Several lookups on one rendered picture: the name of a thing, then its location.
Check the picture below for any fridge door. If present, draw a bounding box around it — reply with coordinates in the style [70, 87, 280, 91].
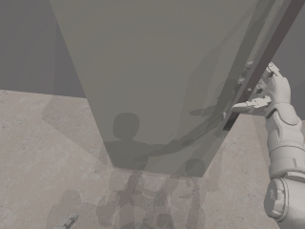
[50, 0, 284, 177]

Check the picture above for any right robot forearm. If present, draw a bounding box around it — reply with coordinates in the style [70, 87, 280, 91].
[264, 103, 305, 183]

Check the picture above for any robot right upper arm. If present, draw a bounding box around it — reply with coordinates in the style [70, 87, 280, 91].
[263, 177, 305, 229]

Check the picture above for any robot right hand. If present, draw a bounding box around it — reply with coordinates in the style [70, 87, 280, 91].
[231, 61, 291, 115]

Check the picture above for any handle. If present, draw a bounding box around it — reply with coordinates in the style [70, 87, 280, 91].
[221, 0, 305, 131]

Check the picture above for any robot left hand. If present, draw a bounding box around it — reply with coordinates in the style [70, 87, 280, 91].
[53, 213, 79, 229]

